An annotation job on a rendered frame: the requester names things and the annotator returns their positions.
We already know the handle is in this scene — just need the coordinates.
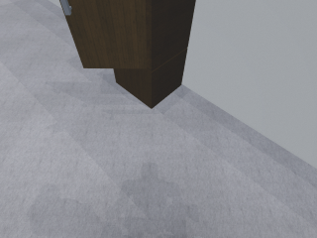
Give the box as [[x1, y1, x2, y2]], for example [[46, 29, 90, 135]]
[[60, 0, 72, 16]]

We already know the cupboard door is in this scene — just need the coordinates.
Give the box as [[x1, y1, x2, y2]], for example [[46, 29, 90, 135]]
[[59, 0, 148, 69]]

